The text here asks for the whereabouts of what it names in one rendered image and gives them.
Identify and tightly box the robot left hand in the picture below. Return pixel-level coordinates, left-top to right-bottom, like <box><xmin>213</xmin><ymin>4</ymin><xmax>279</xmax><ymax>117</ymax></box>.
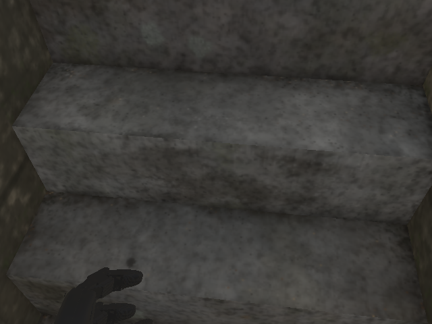
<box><xmin>54</xmin><ymin>267</ymin><xmax>153</xmax><ymax>324</ymax></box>

